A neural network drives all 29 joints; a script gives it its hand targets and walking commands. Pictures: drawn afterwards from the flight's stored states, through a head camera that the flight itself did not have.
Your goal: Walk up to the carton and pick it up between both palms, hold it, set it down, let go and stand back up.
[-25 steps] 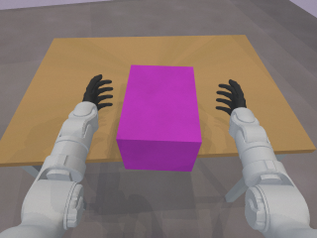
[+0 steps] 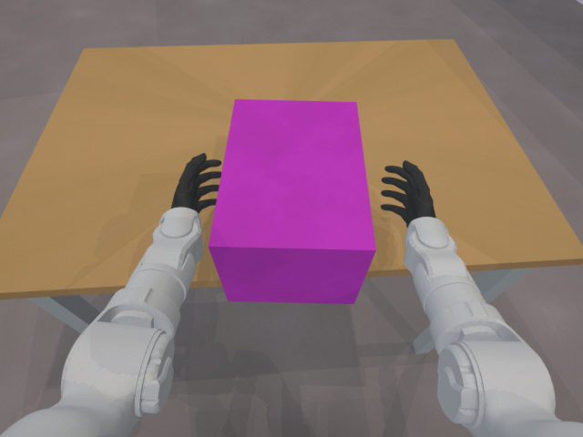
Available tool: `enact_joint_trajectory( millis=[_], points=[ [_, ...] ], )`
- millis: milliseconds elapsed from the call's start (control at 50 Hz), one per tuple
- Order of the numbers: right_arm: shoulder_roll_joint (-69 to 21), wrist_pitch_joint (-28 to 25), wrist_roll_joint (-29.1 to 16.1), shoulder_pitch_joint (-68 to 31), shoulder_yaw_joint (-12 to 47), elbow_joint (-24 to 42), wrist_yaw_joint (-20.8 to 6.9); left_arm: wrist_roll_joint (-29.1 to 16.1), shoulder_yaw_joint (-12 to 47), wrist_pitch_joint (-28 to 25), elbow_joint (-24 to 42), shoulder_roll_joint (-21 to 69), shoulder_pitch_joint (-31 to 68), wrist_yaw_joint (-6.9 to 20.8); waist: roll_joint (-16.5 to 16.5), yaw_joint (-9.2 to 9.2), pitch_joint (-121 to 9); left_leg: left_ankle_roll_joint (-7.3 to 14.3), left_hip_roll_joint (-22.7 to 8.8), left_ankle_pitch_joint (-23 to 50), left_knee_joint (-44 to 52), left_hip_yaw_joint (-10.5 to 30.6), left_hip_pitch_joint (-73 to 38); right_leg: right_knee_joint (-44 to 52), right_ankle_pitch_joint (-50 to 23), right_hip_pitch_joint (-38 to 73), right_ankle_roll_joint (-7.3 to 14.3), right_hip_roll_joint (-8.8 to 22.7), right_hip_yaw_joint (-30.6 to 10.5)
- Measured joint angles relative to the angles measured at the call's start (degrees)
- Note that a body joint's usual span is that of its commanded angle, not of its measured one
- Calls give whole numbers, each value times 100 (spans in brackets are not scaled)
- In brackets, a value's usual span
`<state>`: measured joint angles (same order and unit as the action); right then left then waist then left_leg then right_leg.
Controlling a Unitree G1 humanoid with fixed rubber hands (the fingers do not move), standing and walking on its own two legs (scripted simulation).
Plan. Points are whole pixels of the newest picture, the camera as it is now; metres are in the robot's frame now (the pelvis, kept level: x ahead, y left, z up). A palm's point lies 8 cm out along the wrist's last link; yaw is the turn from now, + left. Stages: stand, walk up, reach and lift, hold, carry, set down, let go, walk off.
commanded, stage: reach and lift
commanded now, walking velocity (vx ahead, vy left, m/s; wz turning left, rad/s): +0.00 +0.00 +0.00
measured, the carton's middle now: (293, 199) +0.46 -0.01 +0.03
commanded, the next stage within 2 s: none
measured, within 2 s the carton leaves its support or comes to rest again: leaves its support in 1.52 s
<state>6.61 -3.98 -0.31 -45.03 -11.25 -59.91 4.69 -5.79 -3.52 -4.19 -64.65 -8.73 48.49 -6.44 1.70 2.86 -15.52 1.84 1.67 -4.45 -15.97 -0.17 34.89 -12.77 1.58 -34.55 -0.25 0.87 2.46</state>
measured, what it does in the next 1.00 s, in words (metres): stands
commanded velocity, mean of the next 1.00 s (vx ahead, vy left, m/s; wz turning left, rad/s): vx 0.00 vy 0.00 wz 0.00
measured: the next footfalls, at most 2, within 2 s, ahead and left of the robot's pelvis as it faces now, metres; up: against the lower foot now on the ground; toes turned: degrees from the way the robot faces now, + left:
none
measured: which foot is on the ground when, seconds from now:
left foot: down 0.00-1.00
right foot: down 0.00-1.00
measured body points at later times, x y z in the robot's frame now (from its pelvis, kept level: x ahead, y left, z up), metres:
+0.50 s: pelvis +0.00 +0.00 +0.00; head +0.09 +0.00 +0.44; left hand +0.46 +0.12 +0.05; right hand +0.43 -0.17 +0.04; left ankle +0.00 +0.10 -0.74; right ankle +0.02 -0.12 -0.74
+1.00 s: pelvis +0.03 -0.01 +0.01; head +0.10 -0.02 +0.45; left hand +0.45 +0.12 +0.04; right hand +0.43 -0.17 +0.03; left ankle +0.00 +0.10 -0.74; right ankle +0.02 -0.12 -0.74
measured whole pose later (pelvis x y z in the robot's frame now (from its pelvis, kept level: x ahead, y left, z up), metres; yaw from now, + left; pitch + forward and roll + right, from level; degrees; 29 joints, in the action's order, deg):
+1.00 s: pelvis +0.03 -0.01 +0.01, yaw +2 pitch +21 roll +0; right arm -6.4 -7.3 22.9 -36.3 -30.5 -48.1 3.4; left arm 16.2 -24.6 -9.1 -56.0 5.2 40.2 -3.1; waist 2.5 1.8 -15.3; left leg 1.4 1.9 2.5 2.8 1.7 21.2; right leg 5.1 -4.4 -20.8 0.2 0.6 3.4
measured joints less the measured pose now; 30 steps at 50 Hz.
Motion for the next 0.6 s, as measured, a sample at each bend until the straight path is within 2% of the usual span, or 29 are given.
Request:
enact_joint_trajectory(
  millis=[220, 320, 400, 520, 600],
  points=[
    [219, -5, -268, -130, 187, -144, -56, -405, 244, -100, -274, -216, 166, 104, 34, -55, 80, 9, -8, -91, -178, -11, -33, -147, 64, 37, -9, -13, -40],
    [78, -24, -174, -125, 106, -39, -48, -380, 265, -281, -346, -152, 217, 148, 22, -40, 92, 7, -11, -52, -150, 0, 28, -98, 16, -12, -4, -22, -42],
    [-221, -44, 232, -85, -177, 123, -19, -57, 46, -373, -238, 93, 202, 91, 6, -26, 30, 5, 0, 44, -19, 18, 126, 31, -71, -105, 0, -15, -33],
    [-715, -116, 1167, -1, -1032, 393, 170, 815, -557, -321, 88, 499, 129, -106, -2, -18, -68, 7, 36, 244, 327, 94, 140, 402, -254, -78, -5, 12, 32],
    [-1004, -150, 1865, 149, -1784, 681, 58, 1452, -1137, -391, 225, 814, -21, -78, 20, -37, -96, 14, 59, 377, 652, 143, -70, 872, -445, 218, -19, 23, 74]
  ],
)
